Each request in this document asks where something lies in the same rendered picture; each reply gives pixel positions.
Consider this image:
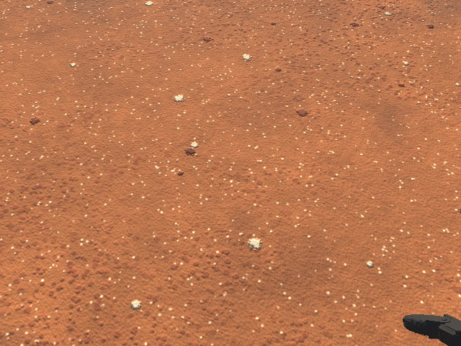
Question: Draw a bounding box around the right robot hand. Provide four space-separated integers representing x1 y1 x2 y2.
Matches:
403 314 461 346

